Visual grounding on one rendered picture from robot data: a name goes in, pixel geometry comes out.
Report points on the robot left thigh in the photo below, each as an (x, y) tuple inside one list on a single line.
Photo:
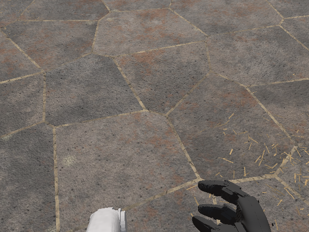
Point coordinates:
[(108, 220)]

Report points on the robot right hand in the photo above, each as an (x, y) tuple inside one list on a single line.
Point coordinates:
[(248, 217)]

